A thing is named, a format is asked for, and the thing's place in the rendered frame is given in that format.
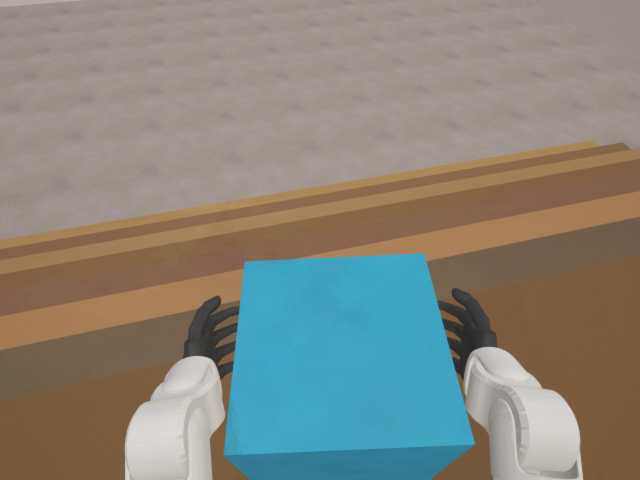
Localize robot left hand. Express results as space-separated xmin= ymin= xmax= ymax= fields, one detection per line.
xmin=183 ymin=296 xmax=240 ymax=380

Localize carton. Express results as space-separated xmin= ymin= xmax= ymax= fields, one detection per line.
xmin=223 ymin=253 xmax=475 ymax=480

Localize robot right hand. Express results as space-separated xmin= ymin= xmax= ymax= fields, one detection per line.
xmin=437 ymin=288 xmax=497 ymax=380

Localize robot left forearm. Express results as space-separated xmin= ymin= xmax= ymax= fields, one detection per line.
xmin=125 ymin=356 xmax=225 ymax=480

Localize robot right forearm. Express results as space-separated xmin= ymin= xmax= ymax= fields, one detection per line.
xmin=463 ymin=347 xmax=583 ymax=480

